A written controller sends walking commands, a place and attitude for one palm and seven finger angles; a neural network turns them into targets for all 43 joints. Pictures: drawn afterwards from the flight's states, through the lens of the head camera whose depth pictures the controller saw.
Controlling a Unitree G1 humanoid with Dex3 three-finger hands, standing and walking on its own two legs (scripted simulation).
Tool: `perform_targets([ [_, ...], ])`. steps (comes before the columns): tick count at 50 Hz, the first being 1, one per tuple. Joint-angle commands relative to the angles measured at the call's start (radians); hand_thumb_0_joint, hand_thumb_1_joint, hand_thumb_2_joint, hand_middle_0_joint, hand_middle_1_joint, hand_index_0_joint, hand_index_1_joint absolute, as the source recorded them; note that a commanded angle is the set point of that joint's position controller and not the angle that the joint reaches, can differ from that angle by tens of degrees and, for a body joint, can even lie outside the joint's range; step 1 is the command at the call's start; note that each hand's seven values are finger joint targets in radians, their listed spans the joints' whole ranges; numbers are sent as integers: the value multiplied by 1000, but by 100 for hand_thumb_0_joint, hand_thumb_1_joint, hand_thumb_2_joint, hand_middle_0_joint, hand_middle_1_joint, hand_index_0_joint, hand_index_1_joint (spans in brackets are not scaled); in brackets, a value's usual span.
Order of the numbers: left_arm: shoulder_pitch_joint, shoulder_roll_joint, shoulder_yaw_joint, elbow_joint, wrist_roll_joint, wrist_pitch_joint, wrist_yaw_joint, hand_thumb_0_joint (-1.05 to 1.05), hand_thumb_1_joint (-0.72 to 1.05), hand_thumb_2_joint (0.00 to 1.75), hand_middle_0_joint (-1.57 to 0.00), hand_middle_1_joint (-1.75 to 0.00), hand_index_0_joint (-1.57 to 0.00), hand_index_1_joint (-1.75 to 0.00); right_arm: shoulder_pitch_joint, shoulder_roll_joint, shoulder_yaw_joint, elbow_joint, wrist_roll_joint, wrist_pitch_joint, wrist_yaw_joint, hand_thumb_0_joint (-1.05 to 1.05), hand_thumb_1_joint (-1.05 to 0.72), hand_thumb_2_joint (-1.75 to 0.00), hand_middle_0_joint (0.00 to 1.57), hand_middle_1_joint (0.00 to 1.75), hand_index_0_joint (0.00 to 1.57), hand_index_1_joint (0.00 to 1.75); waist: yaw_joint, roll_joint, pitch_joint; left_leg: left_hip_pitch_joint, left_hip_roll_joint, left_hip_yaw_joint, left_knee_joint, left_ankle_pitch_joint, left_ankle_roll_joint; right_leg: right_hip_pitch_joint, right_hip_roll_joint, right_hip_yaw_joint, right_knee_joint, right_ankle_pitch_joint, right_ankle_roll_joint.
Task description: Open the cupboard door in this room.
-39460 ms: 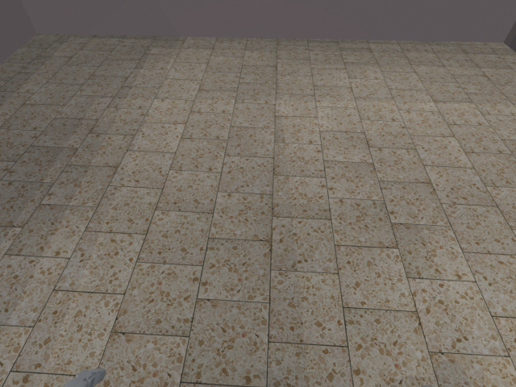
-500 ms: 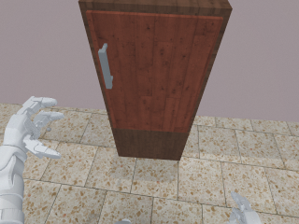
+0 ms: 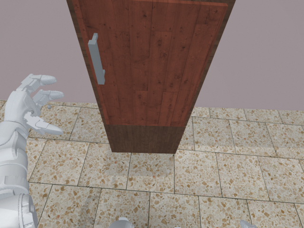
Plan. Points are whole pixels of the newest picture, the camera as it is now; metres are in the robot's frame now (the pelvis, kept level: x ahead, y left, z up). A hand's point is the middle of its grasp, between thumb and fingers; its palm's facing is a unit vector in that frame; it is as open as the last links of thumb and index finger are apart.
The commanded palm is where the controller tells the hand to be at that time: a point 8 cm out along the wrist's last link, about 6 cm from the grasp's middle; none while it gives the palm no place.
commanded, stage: move the hooked fingers beside the handle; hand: left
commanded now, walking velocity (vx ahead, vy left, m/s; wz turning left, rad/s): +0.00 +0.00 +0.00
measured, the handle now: (98, 60) +0.58 +0.19 +0.09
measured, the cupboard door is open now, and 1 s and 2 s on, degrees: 0 0 0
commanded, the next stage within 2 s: slide the fingers in behind the handle in 1.68 s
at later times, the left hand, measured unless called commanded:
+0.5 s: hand (64, 84) +0.47 +0.26 +0.09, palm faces +0.01 -1.00 +0.01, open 14.0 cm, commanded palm +0.45 +0.30 +0.09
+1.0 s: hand (78, 67) +0.54 +0.24 +0.09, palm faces +0.02 -1.00 +0.00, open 14.0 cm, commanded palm +0.52 +0.29 +0.08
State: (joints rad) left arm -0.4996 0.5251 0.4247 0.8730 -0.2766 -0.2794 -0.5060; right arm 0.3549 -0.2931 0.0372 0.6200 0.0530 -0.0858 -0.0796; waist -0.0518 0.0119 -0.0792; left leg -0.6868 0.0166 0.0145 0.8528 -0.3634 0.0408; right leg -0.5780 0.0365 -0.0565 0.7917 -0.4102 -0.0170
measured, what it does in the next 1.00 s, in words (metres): stands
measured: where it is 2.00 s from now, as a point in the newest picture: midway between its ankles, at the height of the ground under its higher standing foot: outside the picture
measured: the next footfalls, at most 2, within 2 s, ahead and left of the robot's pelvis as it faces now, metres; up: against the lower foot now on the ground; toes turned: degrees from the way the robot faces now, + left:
none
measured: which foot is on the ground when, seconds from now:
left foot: down 0.00-1.00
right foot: down 0.00-1.00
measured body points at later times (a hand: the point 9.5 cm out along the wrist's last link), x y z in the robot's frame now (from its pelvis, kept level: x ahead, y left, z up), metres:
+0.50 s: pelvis +0.01 +0.01 -0.01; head +0.10 +0.04 +0.43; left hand +0.46 +0.31 +0.09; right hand +0.04 -0.26 -0.11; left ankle +0.03 +0.09 -0.70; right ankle -0.01 -0.11 -0.70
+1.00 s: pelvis +0.01 +0.00 -0.02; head +0.15 +0.02 +0.41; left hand +0.53 +0.29 +0.09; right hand -0.04 -0.27 -0.11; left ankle +0.03 +0.09 -0.70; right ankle -0.01 -0.11 -0.70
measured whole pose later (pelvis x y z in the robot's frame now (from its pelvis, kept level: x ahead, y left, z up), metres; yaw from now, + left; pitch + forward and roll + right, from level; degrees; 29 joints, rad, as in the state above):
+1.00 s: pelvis +0.01 +0.00 -0.02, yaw -3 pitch +22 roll -4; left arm -1.02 0.77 0.49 1.31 -0.08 -0.29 -0.39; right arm 0.45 -0.30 0.06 0.61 0.01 0.07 -0.04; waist -0.21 0.02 -0.08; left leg -0.94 0.06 0.02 0.96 -0.41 0.04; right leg -0.83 0.07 -0.05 0.87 -0.43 -0.02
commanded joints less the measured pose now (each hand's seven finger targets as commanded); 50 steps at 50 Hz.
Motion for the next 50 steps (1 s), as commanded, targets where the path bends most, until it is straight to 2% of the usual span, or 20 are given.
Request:
perform_targets([
  [1,-472,283,28,-156,10,-59,20,0,-50,30,-30,-120,-30,-120,47,-167,-68,-93,-1,-25,-17,0,-90,-90,20,30,20,30,-33,107,-300,333,4,-87,-113,202,-5,-72,9,25,-99,179,-12],
  [5,-531,288,29,-193,33,-91,66,0,-50,30,-30,-120,-30,-120,67,-166,-70,-87,-14,-15,-4,0,-90,-90,20,30,20,30,-25,174,-403,447,18,-123,-102,316,-25,-104,13,10,-71,206,-19],
  [8,-511,293,44,-141,38,-89,85,0,-50,30,-30,-120,-30,-120,83,-169,-71,-86,-17,1,5,0,-90,-90,20,30,20,30,-25,126,-413,441,25,-124,-94,378,-28,-97,18,6,-65,238,-17],
  [9,-509,267,25,-114,41,-79,89,0,-50,30,-30,-120,-30,-120,85,-166,-70,-87,-16,8,8,0,-90,-90,20,30,20,30,-32,117,-393,422,23,-118,-94,370,-26,-100,18,5,-66,239,-14],
  [12,-495,321,70,-24,53,-56,97,0,-50,30,-30,-120,-30,-120,99,-174,-68,-91,-19,30,11,0,-90,-90,20,30,20,30,-21,74,-350,340,17,-99,-89,366,-18,-65,18,8,-62,267,-14],
  [15,-548,294,26,-35,75,-62,97,0,-50,30,-30,-120,-30,-120,108,-170,-69,-98,-20,48,17,0,-90,-90,20,30,20,30,-39,117,-359,369,24,-100,-80,394,-22,-110,18,7,-56,267,-10],
  [17,-618,298,25,-37,77,-86,104,0,-50,30,-30,-120,-30,-120,119,-171,-70,-90,-24,58,19,0,-90,-90,20,30,20,30,-54,108,-354,372,27,-108,-69,395,-21,-126,24,8,-52,257,-14],
  [19,-648,283,13,-43,78,-109,105,0,-50,30,-30,-120,-30,-120,127,-171,-74,-85,-25,65,20,0,-90,-90,20,30,20,30,-63,124,-389,405,31,-116,-64,400,-26,-148,27,7,-50,246,-11],
  [23,-751,313,25,-3,84,-129,106,0,-50,30,-30,-120,-30,-120,147,-177,-73,-55,-29,77,16,0,-90,-90,20,30,20,30,-86,142,-420,406,31,-118,-48,375,-22,-167,27,14,-43,239,-10],
  [25,-736,352,48,42,97,-124,107,0,-50,30,-30,-120,-30,-120,158,-183,-72,-46,-31,86,16,0,-90,-90,20,30,20,30,-77,149,-416,388,30,-122,-46,365,-23,-168,25,13,-42,229,-13],
  [27,-773,329,18,80,107,-112,110,0,-50,30,-30,-120,-30,-120,165,-180,-67,-41,-32,92,14,0,-90,-90,20,30,20,30,-95,150,-389,366,28,-121,-40,349,-18,-190,25,13,-40,220,-13],
  [30,-830,350,1,135,129,-94,119,0,-50,30,-30,-120,-30,-120,175,-187,-62,-36,-30,101,13,0,-90,-90,20,30,20,30,-117,137,-352,313,28,-122,-42,270,-13,-216,24,15,-45,179,-8],
  [31,-859,366,10,131,134,-96,124,0,-50,30,-30,-120,-30,-120,179,-188,-63,-34,-34,101,12,0,-90,-90,20,30,20,30,-117,161,-364,316,27,-124,-38,268,-14,-223,23,17,-41,175,-10],
  [36,-908,451,64,163,144,-110,139,0,-50,30,-30,-120,-30,-120,212,-194,-58,-31,-40,108,11,0,-90,-90,20,30,20,30,-128,130,-450,288,25,-108,2,316,-4,-174,27,33,-28,234,-2],
  [37,-928,453,61,162,144,-113,137,0,-50,30,-30,-120,-30,-120,217,-192,-55,-31,-42,109,12,0,-90,-90,20,30,20,30,-132,152,-455,276,22,-100,13,331,-2,-170,29,36,-21,254,-3],
  [38,-924,497,86,183,156,-109,138,0,-50,30,-30,-120,-30,-120,225,-197,-55,-30,-41,114,13,0,-90,-90,20,30,20,30,-129,150,-461,274,26,-102,17,334,-4,-177,29,35,-18,254,-1],
  [40,-940,476,55,219,169,-94,136,0,-50,30,-30,-120,-30,-120,233,-195,-51,-31,-41,122,15,0,-90,-90,20,30,20,30,-143,159,-441,250,25,-98,20,321,-1,-187,30,36,-20,249,2],
  [42,-931,526,87,238,178,-83,136,0,-50,30,-30,-120,-30,-120,248,-199,-49,-37,-44,129,14,0,-90,-90,20,30,20,30,-137,151,-444,223,23,-91,33,342,4,-162,32,41,-15,282,2],
  [46,-926,539,78,254,186,-65,123,0,-50,30,-30,-120,-30,-120,265,-199,-48,-44,-44,143,16,0,-90,-90,20,30,20,30,-144,157,-449,192,24,-79,41,349,6,-154,33,44,-14,306,6],
  [50,-849,591,140,179,172,-83,102,0,-50,30,-30,-120,-30,-120,278,-198,-57,-62,-49,151,21,0,-90,-90,20,30,20,30,-105,177,-554,216,21,-65,47,433,6,-68,38,50,1,409,7],
])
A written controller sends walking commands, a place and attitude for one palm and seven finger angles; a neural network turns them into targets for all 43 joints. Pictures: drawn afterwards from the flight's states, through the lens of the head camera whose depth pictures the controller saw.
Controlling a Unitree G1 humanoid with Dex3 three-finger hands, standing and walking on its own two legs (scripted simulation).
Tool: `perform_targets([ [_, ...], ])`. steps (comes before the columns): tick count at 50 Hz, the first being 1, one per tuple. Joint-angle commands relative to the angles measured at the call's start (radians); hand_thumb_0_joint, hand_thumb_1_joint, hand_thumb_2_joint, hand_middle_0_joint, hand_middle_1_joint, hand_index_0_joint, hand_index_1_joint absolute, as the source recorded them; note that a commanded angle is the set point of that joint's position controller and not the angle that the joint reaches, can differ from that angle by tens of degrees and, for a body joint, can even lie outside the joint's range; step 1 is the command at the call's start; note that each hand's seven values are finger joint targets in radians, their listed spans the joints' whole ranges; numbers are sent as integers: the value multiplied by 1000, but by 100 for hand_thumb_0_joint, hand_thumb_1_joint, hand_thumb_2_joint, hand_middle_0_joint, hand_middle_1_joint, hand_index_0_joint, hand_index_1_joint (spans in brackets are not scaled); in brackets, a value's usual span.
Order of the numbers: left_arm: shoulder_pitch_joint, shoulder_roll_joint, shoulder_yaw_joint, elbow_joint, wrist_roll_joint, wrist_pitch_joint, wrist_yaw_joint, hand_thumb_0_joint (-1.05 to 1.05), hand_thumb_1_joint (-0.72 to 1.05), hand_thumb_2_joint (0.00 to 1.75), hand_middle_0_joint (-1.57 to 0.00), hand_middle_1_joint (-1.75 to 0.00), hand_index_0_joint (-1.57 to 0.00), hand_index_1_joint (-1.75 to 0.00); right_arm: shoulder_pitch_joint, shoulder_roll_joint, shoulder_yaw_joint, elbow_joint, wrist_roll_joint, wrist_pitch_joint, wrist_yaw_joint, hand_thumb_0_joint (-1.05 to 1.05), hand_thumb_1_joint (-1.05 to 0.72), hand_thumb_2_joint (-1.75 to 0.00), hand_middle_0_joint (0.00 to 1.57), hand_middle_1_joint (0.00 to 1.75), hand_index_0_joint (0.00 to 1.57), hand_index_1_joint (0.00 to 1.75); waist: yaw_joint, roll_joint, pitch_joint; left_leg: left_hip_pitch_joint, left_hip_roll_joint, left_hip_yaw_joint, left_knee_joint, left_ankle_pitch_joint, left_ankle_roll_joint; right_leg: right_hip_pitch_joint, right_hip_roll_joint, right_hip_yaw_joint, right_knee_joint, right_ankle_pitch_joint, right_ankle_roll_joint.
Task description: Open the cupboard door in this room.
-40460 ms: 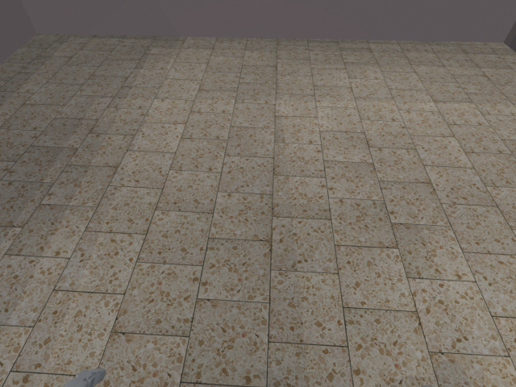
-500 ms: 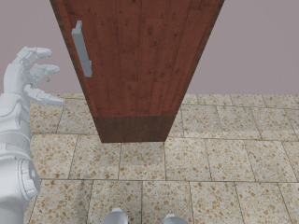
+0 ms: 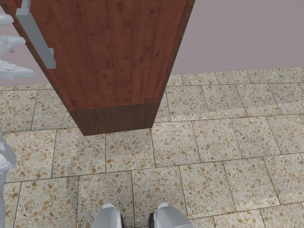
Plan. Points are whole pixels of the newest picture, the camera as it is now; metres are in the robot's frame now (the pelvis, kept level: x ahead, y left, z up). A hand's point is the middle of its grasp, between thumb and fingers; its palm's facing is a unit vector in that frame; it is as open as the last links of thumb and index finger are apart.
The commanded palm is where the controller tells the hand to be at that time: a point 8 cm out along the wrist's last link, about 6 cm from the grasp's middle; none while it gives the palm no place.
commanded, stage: move the hooked fingers beside the handle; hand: left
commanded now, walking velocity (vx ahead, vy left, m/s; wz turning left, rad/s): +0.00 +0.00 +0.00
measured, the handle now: (40, 36) +0.56 +0.21 +0.11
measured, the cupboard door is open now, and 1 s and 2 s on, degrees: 0 0 0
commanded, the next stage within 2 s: slide the fingers in behind the handle in 0.68 s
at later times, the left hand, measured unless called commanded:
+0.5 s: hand (12, 58) +0.51 +0.27 +0.10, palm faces +0.05 -1.00 +0.02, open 14.0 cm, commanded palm +0.49 +0.31 +0.10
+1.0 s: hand (20, 58) +0.50 +0.25 +0.10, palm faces +0.04 -1.00 +0.01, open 14.0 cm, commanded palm +0.48 +0.29 +0.10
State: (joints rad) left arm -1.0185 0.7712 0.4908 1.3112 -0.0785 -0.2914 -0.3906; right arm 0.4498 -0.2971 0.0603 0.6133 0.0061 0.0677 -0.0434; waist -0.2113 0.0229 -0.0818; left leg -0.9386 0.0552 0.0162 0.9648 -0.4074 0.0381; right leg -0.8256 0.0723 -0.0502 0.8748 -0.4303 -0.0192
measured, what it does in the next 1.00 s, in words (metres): stands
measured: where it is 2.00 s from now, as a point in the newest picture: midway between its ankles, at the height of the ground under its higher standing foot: outside the picture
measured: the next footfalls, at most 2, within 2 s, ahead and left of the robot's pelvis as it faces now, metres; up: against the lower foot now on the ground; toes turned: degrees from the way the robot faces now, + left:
none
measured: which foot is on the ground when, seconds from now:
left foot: down 0.00-1.00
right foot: down 0.00-1.00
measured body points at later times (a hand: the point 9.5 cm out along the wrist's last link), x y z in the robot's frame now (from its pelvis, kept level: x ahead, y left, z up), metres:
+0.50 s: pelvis +0.01 +0.01 +0.00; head +0.13 +0.05 +0.43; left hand +0.50 +0.32 +0.10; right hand +0.03 -0.26 -0.10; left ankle +0.02 +0.09 -0.68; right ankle -0.02 -0.11 -0.68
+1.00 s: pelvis +0.00 +0.01 +0.00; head +0.11 +0.04 +0.43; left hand +0.49 +0.30 +0.10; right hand -0.02 -0.26 -0.10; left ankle +0.02 +0.09 -0.68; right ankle -0.02 -0.11 -0.68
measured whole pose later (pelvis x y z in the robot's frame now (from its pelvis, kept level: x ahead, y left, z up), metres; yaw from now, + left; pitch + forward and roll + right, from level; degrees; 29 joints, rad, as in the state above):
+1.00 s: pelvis +0.00 +0.01 +0.00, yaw +1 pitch +20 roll -5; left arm -0.96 0.63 0.42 1.24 -0.11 -0.33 -0.33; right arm 0.44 -0.29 0.05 0.64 0.00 0.08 -0.03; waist -0.19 0.03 -0.10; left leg -0.92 0.04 0.01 0.97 -0.41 0.05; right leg -0.79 0.06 -0.06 0.87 -0.43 -0.01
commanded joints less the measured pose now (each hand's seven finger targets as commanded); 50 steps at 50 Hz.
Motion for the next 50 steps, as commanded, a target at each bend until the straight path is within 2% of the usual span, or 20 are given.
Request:
perform_targets([
  [1,-313,346,79,-272,-29,-74,-19,0,-50,30,-30,-120,-30,-120,181,-193,-82,-58,-1,0,-14,0,-90,-90,20,30,20,30,60,161,-561,466,-18,-63,-63,482,9,195,4,44,-82,443,9],
  [4,-270,351,100,-303,-40,-79,-30,0,-50,30,-30,-120,-30,-120,182,-189,-90,-63,1,7,-10,0,-90,-90,20,30,20,30,70,164,-565,486,-19,-61,-66,528,10,219,9,41,-84,494,8],
  [6,-293,274,45,-313,-51,-75,-38,0,-50,30,-30,-120,-30,-120,173,-184,-88,-57,6,15,-6,0,-90,-90,20,30,20,30,46,167,-510,502,-18,-57,-68,494,13,164,12,38,-101,452,12],
  [9,-312,281,48,-293,-55,-69,-41,0,-50,30,-30,-120,-30,-120,174,-189,-91,-44,7,22,-10,0,-90,-90,20,30,20,30,35,163,-460,507,-15,-69,-70,479,12,125,14,31,-107,419,7],
  [12,-364,179,-27,-340,-63,-81,-36,0,-50,30,-30,-120,-30,-120,168,-179,-89,-35,4,20,-9,0,-90,-90,20,30,20,30,19,236,-454,597,-11,-85,-68,534,4,49,13,20,-107,392,0],
  [13,-342,196,-10,-332,-61,-84,-31,0,-50,30,-30,-120,-30,-120,169,-182,-91,-29,3,21,-7,0,-90,-90,20,30,20,30,29,233,-474,620,-6,-95,-66,547,-2,37,14,15,-105,379,-1],
  [17,-365,135,-44,-300,-72,-77,-12,0,-50,30,-30,-120,-30,-120,163,-182,-90,-19,1,17,-8,0,-90,-90,20,30,20,30,7,179,-443,618,-2,-113,-70,539,-2,10,13,6,-103,353,-2],
  [18,-353,156,-27,-291,-67,-73,-6,0,-50,30,-30,-120,-30,-120,160,-184,-91,-22,2,18,-8,0,-90,-90,20,30,20,30,19,183,-458,618,-2,-114,-71,540,-6,14,11,6,-97,351,-1],
  [20,-357,141,-39,-282,-61,-67,9,0,-50,30,-30,-120,-30,-120,151,-182,-88,-28,0,17,-4,0,-90,-90,20,30,20,30,18,178,-448,606,-3,-114,-74,520,-7,10,8,4,-96,337,0],
  [22,-367,198,-2,-292,-45,-77,27,0,-50,30,-30,-120,-30,-120,151,-186,-85,-34,-2,17,-4,0,-90,-90,20,30,20,30,30,178,-462,590,-6,-115,-69,515,-7,24,6,7,-84,335,-4],
  [25,-339,207,12,-315,-32,-95,48,0,-50,30,-30,-120,-30,-120,139,-179,-86,-48,-3,16,0,0,-90,-90,20,30,20,30,46,197,-503,607,-5,-108,-65,544,-12,46,6,10,-79,359,-1],
  [28,-399,216,8,-313,-29,-110,57,0,-50,30,-30,-120,-30,-120,133,-183,-83,-45,-1,18,0,0,-90,-90,20,30,20,30,26,175,-479,591,-2,-115,-67,503,-13,32,9,11,-79,332,1],
  [31,-374,217,6,-281,-28,-104,47,0,-50,30,-30,-120,-30,-120,134,-186,-82,-48,2,17,-4,0,-90,-90,20,30,20,30,29,156,-466,564,-5,-113,-76,456,-9,48,8,11,-87,314,0],
  [33,-373,201,-4,-277,-34,-103,36,0,-50,30,-30,-120,-30,-120,137,-187,-82,-45,2,16,-5,0,-90,-90,20,30,20,30,25,165,-479,579,-4,-113,-75,455,-9,32,8,11,-89,305,1],
  [37,-369,150,-42,-257,-46,-95,16,0,-50,30,-30,-120,-30,-120,141,-184,-80,-38,2,13,-8,0,-90,-90,20,30,20,30,15,171,-436,574,-4,-116,-84,429,-8,13,9,5,-97,278,-4],
  [38,-365,168,-30,-267,-46,-96,15,0,-50,30,-30,-120,-30,-120,142,-186,-81,-36,1,13,-8,0,-90,-90,20,30,20,30,26,181,-452,579,-3,-118,-87,421,-10,11,9,5,-97,268,-3],
  [41,-356,100,-70,-263,-57,-90,14,0,-50,30,-30,-120,-30,-120,145,-183,-84,-33,0,10,-6,0,-90,-90,20,30,20,30,15,161,-429,581,-1,-125,-92,395,-10,-17,10,0,-104,239,-3],
  [43,-391,109,-62,-285,-62,-98,23,0,-50,30,-30,-120,-30,-120,149,-185,-85,-25,-2,7,-7,0,-90,-90,20,30,20,30,14,180,-434,594,0,-132,-97,398,-11,-23,9,-1,-103,235,-5],
  [46,-396,100,-62,-276,-55,-96,49,0,-50,30,-30,-120,-30,-120,151,-184,-86,-23,-3,2,-4,0,-90,-90,20,30,20,30,10,152,-417,564,-3,-129,-100,350,-8,-22,8,0,-104,211,-4],
  [50,-406,126,-34,-310,-33,-115,96,0,-50,30,-30,-120,-30,-120,153,-181,-87,-24,-11,-5,3,0,-90,-90,20,30,20,30,28,190,-465,589,-5,-132,-95,377,-13,-12,5,2,-94,218,-6],
])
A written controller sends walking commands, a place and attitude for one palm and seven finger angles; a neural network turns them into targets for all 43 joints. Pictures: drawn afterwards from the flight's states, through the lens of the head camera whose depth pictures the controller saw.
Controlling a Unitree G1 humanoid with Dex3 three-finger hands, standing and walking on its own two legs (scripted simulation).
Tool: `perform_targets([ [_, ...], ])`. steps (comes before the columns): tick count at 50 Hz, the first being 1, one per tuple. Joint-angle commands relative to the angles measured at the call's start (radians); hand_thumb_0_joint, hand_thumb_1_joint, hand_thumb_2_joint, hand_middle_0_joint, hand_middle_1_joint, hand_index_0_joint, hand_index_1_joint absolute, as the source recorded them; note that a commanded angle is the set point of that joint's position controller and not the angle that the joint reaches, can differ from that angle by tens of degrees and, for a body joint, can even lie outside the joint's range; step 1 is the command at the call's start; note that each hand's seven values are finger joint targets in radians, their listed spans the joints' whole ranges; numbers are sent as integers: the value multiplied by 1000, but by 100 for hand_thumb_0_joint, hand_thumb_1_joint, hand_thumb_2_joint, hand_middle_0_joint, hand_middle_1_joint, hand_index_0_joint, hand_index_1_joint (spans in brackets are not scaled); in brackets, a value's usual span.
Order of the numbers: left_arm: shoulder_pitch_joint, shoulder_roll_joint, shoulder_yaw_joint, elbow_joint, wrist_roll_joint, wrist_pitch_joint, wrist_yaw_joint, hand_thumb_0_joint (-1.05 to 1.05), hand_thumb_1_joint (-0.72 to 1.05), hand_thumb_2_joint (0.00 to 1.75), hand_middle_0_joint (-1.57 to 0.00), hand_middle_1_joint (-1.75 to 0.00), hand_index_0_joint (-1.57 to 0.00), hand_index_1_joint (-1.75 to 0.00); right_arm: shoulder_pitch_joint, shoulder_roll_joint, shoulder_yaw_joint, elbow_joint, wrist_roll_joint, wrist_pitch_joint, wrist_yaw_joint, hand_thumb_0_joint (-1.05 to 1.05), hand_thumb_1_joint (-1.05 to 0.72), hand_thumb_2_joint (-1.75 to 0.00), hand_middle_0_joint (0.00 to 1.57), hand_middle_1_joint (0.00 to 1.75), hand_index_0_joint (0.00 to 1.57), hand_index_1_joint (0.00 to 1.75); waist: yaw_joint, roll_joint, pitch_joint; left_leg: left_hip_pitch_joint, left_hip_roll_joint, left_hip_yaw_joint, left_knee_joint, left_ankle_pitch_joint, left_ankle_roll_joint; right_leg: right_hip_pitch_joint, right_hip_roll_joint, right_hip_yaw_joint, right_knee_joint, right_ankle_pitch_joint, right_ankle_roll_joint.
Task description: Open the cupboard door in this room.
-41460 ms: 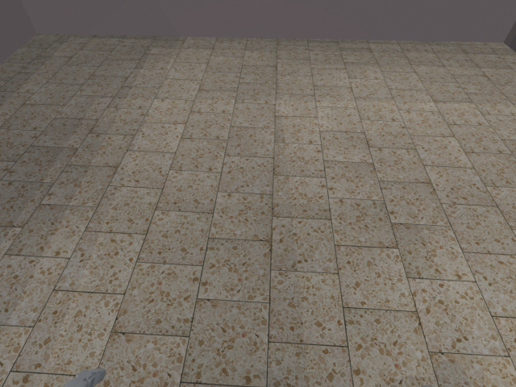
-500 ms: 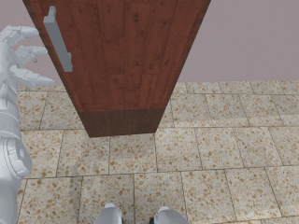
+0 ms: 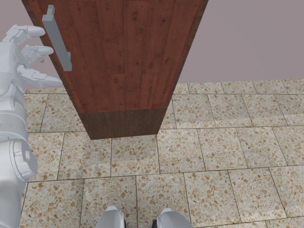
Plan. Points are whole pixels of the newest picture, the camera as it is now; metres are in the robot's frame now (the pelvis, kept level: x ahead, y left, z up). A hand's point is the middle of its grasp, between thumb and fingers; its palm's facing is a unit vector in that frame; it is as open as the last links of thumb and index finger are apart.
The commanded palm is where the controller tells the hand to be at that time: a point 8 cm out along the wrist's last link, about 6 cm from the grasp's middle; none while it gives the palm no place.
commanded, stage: slide the fingers in behind the handle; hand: left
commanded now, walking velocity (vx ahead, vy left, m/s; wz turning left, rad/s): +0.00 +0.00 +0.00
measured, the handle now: (60, 41) +0.57 +0.19 +0.11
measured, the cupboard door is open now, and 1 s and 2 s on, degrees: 0 0 0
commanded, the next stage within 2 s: close the thumb around the handle in 1.38 s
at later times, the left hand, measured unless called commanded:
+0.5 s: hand (51, 62) +0.50 +0.21 +0.10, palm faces +0.04 -1.00 +0.00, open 14.0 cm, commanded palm +0.49 +0.25 +0.10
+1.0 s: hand (65, 58) +0.52 +0.18 +0.10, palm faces +0.04 -1.00 +0.01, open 14.0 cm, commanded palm +0.49 +0.22 +0.10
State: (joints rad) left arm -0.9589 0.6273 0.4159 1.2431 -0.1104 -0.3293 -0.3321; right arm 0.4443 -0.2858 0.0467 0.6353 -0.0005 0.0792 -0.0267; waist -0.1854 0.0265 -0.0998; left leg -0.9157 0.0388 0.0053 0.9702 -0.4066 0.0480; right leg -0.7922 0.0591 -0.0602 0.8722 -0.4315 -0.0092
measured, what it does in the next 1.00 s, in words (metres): stands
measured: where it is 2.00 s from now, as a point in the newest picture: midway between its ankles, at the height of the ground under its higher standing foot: outside the picture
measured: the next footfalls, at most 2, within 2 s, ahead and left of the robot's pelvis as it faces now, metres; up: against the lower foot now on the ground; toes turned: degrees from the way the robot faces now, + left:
none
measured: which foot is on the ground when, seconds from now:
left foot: down 0.00-1.00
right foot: down 0.00-1.00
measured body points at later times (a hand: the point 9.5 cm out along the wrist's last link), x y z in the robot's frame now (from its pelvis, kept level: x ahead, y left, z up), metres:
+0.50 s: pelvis +0.00 -0.01 +0.00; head +0.11 +0.01 +0.44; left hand +0.49 +0.26 +0.10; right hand +0.01 -0.28 -0.10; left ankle +0.02 +0.08 -0.68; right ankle -0.01 -0.12 -0.68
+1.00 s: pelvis +0.00 -0.01 +0.00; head +0.11 +0.01 +0.44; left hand +0.51 +0.23 +0.10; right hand -0.01 -0.27 -0.11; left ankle +0.02 +0.08 -0.68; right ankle -0.01 -0.12 -0.68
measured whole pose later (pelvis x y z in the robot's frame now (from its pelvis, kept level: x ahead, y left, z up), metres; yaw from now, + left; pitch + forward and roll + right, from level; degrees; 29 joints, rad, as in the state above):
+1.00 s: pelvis +0.00 -0.01 +0.00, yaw +0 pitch +20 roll -4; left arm -0.94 0.51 0.38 1.20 -0.10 -0.36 -0.20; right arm 0.44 -0.27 0.03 0.64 -0.01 0.06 0.01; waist -0.18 0.03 -0.11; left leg -0.90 0.04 0.01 0.97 -0.41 0.03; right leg -0.79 0.06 -0.05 0.89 -0.45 -0.02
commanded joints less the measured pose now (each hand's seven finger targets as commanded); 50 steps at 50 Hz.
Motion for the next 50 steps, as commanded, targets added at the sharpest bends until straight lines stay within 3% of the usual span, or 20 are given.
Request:
perform_targets([
  [1,-453,267,38,-229,5,-76,45,0,-50,30,-30,-120,-30,-120,154,-190,-73,-47,-2,-16,-11,0,-90,-90,20,30,20,30,3,180,-429,547,11,-114,-100,359,-22,-42,19,14,-93,216,-15],
  [4,-451,291,54,-210,18,-75,65,0,-50,30,-30,-120,-30,-120,156,-191,-71,-52,-1,-16,-10,0,-90,-90,20,30,20,30,2,148,-427,506,7,-104,-96,351,-16,-8,18,20,-91,234,-12],
  [6,-459,281,42,-229,20,-75,68,0,-50,30,-30,-120,-30,-120,151,-187,-71,-57,-1,-17,-7,0,-90,-90,20,30,20,30,2,170,-442,508,4,-95,-93,357,-15,7,18,24,-90,252,-11],
  [9,-417,317,80,-241,15,-82,63,0,-50,30,-30,-120,-30,-120,155,-187,-71,-64,1,-14,-7,0,-90,-90,20,30,20,30,20,146,-485,497,1,-82,-83,410,-12,69,20,31,-80,323,-10],
  [11,-410,256,42,-255,5,-80,50,0,-50,30,-30,-120,-30,-120,150,-179,-74,-68,3,-14,-4,0,-90,-90,20,30,20,30,15,146,-481,502,-2,-72,-82,419,-11,80,21,33,-86,349,-7],
  [18,-374,170,-4,-232,-26,-56,31,0,-50,30,-30,-120,-30,-120,138,-174,-78,-65,10,-9,-2,0,-90,-90,20,30,20,30,2,89,-402,462,-7,-60,-90,382,-2,82,21,36,-103,356,-3],
  [20,-399,165,-16,-242,-25,-57,38,0,-50,30,-30,-120,-30,-120,136,-174,-76,-62,10,-12,-2,0,-90,-90,20,30,20,30,-4,107,-381,461,-7,-64,-94,360,-3,59,19,35,-106,328,-4],
  [24,-424,157,-10,-292,-22,-94,61,0,-50,30,-30,-120,-30,-120,131,-167,-81,-54,6,-20,2,0,-90,-90,20,30,20,30,4,141,-439,512,-6,-72,-81,402,-9,53,17,37,-93,343,-8],
  [26,-435,147,-19,-258,-20,-92,71,0,-50,30,-30,-120,-30,-120,124,-166,-78,-48,7,-24,4,0,-90,-90,20,30,20,30,-8,126,-404,478,-8,-69,-81,356,-6,46,16,40,-97,314,-6],
  [28,-460,182,4,-249,-8,-92,84,0,-50,30,-30,-120,-30,-120,131,-170,-78,-44,7,-25,0,0,-90,-90,20,30,20,30,-8,101,-418,463,-9,-74,-79,348,-4,59,14,44,-90,315,-4],
  [31,-461,168,-14,-241,4,-84,93,0,-50,30,-30,-120,-30,-120,123,-167,-75,-49,7,-29,1,0,-90,-90,20,30,20,30,-9,121,-416,456,-11,-68,-80,339,-6,58,11,44,-92,310,-4],
  [35,-449,189,11,-273,5,-98,102,0,-50,30,-30,-120,-30,-120,125,-167,-77,-54,3,-31,4,0,-90,-90,20,30,20,30,9,145,-484,489,-9,-71,-70,393,-10,76,13,43,-76,348,-8],
  [39,-437,107,-45,-220,1,-80,104,0,-50,30,-30,-120,-30,-120,127,-163,-77,-49,5,-30,10,0,-90,-90,20,30,20,30,-14,111,-419,468,-9,-70,-75,364,-8,47,17,35,-86,327,-4],
  [41,-443,129,-28,-210,1,-65,108,0,-50,30,-30,-120,-30,-120,136,-169,-78,-50,4,-30,9,0,-90,-90,20,30,20,30,-14,84,-408,436,-11,-68,-80,342,-4,63,17,39,-92,319,-2],
  [42,-460,153,-7,-223,1,-71,114,0,-50,30,-30,-120,-30,-120,141,-170,-78,-49,2,-29,8,0,-90,-90,20,30,20,30,-7,98,-422,443,-12,-70,-78,353,-4,74,15,40,-86,328,-6],
  [44,-445,148,-2,-242,4,-76,122,0,-50,30,-30,-120,-30,-120,142,-166,-80,-54,1,-31,10,0,-90,-90,20,30,20,30,5,106,-456,462,-12,-68,-77,377,-7,79,15,39,-83,344,-6],
  [46,-467,106,-28,-274,2,-91,130,0,-50,30,-30,-120,-30,-120,141,-160,-82,-51,-4,-36,15,0,-90,-90,20,30,20,30,-1,134,-462,495,-9,-72,-78,391,-11,58,17,34,-82,340,-7],
  [49,-434,102,-20,-274,5,-107,141,0,-50,30,-30,-120,-30,-120,147,-161,-85,-46,-6,-35,20,0,-90,-90,20,30,20,30,8,120,-479,508,-7,-78,-74,418,-13,58,20,29,-73,350,-11],
  [50,-427,96,-24,-256,6,-101,144,0,-50,30,-30,-120,-30,-120,144,-161,-85,-46,-5,-33,21,0,-90,-90,20,30,20,30,1,116,-455,491,-8,-71,-75,402,-11,54,19,32,-79,347,-8],
])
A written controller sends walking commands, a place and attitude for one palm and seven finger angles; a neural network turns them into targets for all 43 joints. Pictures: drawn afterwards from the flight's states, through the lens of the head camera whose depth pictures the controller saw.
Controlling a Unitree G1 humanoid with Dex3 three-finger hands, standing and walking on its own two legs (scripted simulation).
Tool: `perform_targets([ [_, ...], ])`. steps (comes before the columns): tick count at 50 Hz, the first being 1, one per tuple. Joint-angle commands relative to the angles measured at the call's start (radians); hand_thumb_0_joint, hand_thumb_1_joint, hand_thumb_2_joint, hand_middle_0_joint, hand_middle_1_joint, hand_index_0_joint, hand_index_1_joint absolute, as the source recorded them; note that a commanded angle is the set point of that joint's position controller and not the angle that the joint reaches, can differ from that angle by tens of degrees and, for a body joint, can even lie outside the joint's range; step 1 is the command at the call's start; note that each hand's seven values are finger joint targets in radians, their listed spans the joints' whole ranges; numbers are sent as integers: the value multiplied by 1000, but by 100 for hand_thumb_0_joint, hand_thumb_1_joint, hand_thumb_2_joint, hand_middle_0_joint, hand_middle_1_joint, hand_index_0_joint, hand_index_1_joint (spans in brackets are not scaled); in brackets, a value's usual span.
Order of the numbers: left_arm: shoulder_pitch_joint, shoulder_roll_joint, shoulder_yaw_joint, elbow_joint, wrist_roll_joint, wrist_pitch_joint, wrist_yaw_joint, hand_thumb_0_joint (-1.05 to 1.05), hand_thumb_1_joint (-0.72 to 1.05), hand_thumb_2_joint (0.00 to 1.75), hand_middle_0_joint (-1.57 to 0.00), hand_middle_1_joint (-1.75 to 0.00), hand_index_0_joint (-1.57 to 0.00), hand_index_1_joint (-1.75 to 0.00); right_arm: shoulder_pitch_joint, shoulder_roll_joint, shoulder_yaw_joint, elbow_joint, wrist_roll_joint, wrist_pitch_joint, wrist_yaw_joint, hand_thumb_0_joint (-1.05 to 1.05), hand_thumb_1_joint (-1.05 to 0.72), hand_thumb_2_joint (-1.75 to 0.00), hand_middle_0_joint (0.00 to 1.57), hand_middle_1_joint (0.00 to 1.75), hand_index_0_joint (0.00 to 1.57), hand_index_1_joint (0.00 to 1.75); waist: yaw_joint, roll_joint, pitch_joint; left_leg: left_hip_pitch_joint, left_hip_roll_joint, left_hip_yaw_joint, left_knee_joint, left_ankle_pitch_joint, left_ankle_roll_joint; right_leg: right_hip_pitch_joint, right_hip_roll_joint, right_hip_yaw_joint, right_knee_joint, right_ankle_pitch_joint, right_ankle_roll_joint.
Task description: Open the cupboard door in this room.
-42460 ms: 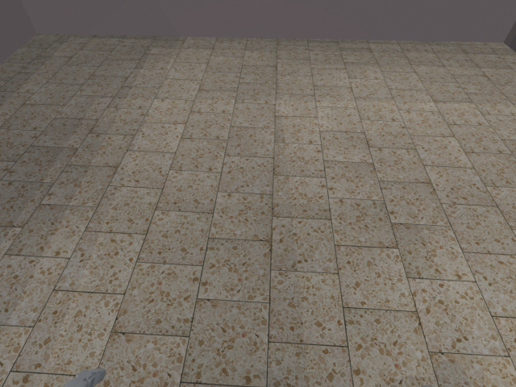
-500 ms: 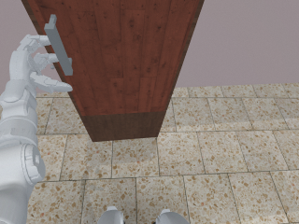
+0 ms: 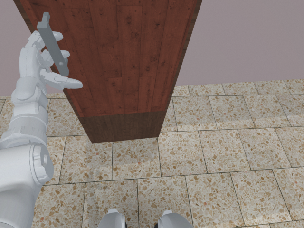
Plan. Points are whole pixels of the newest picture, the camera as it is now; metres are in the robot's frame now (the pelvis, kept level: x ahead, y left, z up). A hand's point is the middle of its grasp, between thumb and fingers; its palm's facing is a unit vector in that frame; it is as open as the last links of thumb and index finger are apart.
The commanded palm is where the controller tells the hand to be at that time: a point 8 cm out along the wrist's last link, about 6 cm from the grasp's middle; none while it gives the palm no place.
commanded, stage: slide the fingers in behind the handle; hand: left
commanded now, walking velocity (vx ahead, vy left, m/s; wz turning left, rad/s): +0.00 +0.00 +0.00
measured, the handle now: (56, 46) +0.56 +0.21 +0.11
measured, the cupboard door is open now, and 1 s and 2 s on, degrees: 0 0 28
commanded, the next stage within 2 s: close the thumb around the handle in 0.38 s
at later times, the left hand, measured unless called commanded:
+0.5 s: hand (61, 64) +0.51 +0.19 +0.09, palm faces +0.06 -1.00 +0.00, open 14.0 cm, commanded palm +0.49 +0.23 +0.10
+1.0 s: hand (65, 65) +0.51 +0.18 +0.09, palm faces +0.06 -1.00 -0.01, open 7.2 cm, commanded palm +0.49 +0.23 +0.10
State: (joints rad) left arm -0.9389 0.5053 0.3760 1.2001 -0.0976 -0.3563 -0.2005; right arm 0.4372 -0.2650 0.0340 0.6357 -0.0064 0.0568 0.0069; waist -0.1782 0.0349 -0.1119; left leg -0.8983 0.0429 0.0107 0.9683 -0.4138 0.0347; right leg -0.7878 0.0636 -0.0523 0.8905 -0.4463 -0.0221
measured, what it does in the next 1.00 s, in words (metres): stands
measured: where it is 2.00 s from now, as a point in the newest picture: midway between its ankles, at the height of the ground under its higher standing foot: outside the picture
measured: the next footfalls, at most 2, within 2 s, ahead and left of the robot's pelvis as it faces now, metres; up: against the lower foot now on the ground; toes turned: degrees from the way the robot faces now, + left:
none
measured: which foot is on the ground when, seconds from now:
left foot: down 0.00-1.00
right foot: down 0.00-1.00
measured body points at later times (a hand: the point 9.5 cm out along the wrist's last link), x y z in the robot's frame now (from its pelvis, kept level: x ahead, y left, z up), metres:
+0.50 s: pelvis +0.00 +0.00 +0.00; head +0.11 +0.02 +0.43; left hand +0.51 +0.24 +0.10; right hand -0.01 -0.26 -0.11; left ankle +0.02 +0.09 -0.68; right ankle -0.02 -0.11 -0.68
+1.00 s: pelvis +0.00 +0.00 +0.00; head +0.11 +0.01 +0.44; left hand +0.50 +0.23 +0.10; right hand -0.01 -0.26 -0.11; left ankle +0.02 +0.09 -0.68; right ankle -0.02 -0.11 -0.68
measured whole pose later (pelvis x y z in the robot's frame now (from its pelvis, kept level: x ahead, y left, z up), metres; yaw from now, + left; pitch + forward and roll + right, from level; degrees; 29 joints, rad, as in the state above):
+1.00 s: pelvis +0.00 +0.00 +0.00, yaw +0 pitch +19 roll -3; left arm -0.95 0.49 0.37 1.24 -0.08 -0.35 -0.16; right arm 0.42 -0.27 0.03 0.63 -0.01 0.06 0.01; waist -0.18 0.04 -0.11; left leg -0.90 0.04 0.01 0.97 -0.41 0.03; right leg -0.79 0.06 -0.05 0.90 -0.45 -0.03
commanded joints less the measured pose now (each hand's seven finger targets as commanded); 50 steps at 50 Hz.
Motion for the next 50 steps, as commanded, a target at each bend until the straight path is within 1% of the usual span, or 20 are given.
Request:
perform_targets([
  [1,-451,229,19,-198,-3,-67,14,0,-50,30,-30,-120,-30,-120,156,-184,-70,-43,2,-8,-13,0,-90,-90,20,30,20,30,-9,85,-425,452,-12,-77,-77,388,4,54,14,24,-99,351,6],
  [6,-489,228,9,-204,15,-60,32,0,-50,30,-30,-120,-30,-120,154,-183,-70,-49,1,-6,-14,0,-90,-90,20,30,20,30,-14,113,-410,457,-13,-79,-84,370,2,33,12,25,-102,325,5],
  [8,-488,238,21,-228,13,-78,36,0,-50,30,-30,-120,-30,-120,155,-183,-70,-50,-1,-9,-14,0,-90,-90,20,30,20,30,-2,131,-445,485,-12,-84,-80,397,-2,35,13,23,-94,333,2],
  [11,-476,237,32,-226,7,-90,37,0,-50,30,-30,-120,-30,-120,158,-185,-73,-44,-3,-12,-13,0,-90,-90,20,30,20,30,-6,95,-464,486,-12,-83,-75,405,0,50,15,23,-94,346,4],
  [14,-461,205,4,-177,9,-77,31,0,-50,30,-30,-120,-30,-120,157,-182,-70,-40,0,-11,-12,0,-90,-90,20,30,20,30,-13,95,-424,463,-13,-80,-77,385,1,34,13,23,-97,335,5],
  [16,-461,246,23,-145,15,-56,29,0,-50,30,-30,-120,-30,-120,161,-192,-69,-41,1,-8,-16,0,-90,-90,20,30,20,30,-21,56,-382,415,-13,-77,-84,344,7,43,11,26,-105,319,9],
  [19,-479,227,9,-172,10,-59,22,0,-50,30,-30,-120,-30,-120,153,-186,-69,-47,3,-10,-18,0,-90,-90,20,30,20,30,-16,101,-413,439,-17,-73,-77,353,6,38,10,31,-106,324,6],
  [21,-497,265,39,-207,6,-73,24,0,-50,30,-30,-120,-30,-120,160,-190,-70,-46,-1,-11,-19,0,-90,-90,20,30,20,30,-11,96,-444,455,-15,-79,-76,378,5,55,12,30,-99,339,5],
  [24,-495,206,-2,-240,0,-94,18,0,-50,30,-30,-120,-30,-120,152,-181,-72,-41,-1,-13,-14,0,-90,-90,20,30,20,30,-8,150,-475,516,-11,-88,-67,430,-4,24,14,23,-88,354,0],
  [26,-508,191,-16,-230,1,-90,20,0,-39,35,-31,-121,-31,-121,153,-184,-74,-33,-3,-11,-12,0,-90,-90,20,30,20,30,-19,151,-449,523,-7,-94,-69,419,-6,-1,15,17,-92,332,0],
  [29,-458,196,-5,-205,-1,-70,23,0,-22,42,-32,-123,-32,-123,156,-187,-75,-39,1,-6,-12,0,-90,-90,20,30,20,30,-9,109,-452,501,-11,-90,-74,431,-2,33,15,17,-93,358,2],
  [30,-475,166,-30,-201,-3,-61,23,0,-16,44,-32,-124,-32,-124,151,-184,-75,-39,2,-6,-12,0,-90,-90,20,30,20,30,-22,104,-429,493,-12,-88,-76,411,0,22,14,17,-100,348,5],
  [32,-484,194,-5,-187,1,-54,31,0,-5,49,-33,-125,-33,-125,159,-187,-72,-36,0,-6,-13,0,-90,-90,20,30,20,30,-20,96,-407,469,-15,-86,-77,395,3,27,13,17,-101,339,3],
  [37,-481,227,25,-239,5,-84,51,0,23,61,-35,-128,-35,-128,151,-184,-72,-45,-4,-10,-13,0,-90,-90,20,30,20,30,-4,106,-454,483,-16,-84,-70,420,2,48,13,24,-89,362,1],
  [40,-484,192,-5,-227,10,-95,50,0,40,68,-36,-130,-36,-130,147,-179,-72,-42,-4,-12,-8,0,-90,-90,20,30,20,30,-9,114,-443,485,-15,-84,-72,411,-2,38,13,23,-90,353,3],
  [42,-444,211,20,-215,9,-93,50,0,51,73,-37,-131,-37,-131,153,-183,-73,-47,-4,-10,-7,0,-90,-90,20,30,20,30,5,104,-459,481,-18,-82,-71,429,0,58,14,22,-84,371,0],
  [45,-456,210,6,-159,10,-61,40,0,68,80,-38,-133,-38,-133,149,-184,-69,-44,2,-5,-12,0,-90,-90,20,30,20,30,-19,44,-390,407,-20,-72,-78,355,7,67,11,30,-103,350,10],
  [48,-513,218,-1,-185,13,-61,39,0,84,88,-40,-134,-40,-134,149,-184,-69,-45,3,-7,-17,0,-90,-90,20,30,20,30,-28,83,-407,424,-20,-72,-77,347,9,54,9,35,-104,341,9],
  [49,-495,237,20,-190,10,-68,39,0,90,90,-40,-135,-40,-135,152,-185,-70,-45,3,-8,-18,0,-90,-90,20,30,20,30,-14,87,-420,432,-20,-76,-76,360,6,59,9,34,-103,342,6],
  [50,-500,213,0,-195,5,-71,36,0,90,90,-40,-135,-40,-135,148,-182,-68,-46,2,-10,-17,0,-90,-90,20,30,20,30,-24,84,-422,435,-20,-75,-77,357,6,58,10,34,-104,341,8],
])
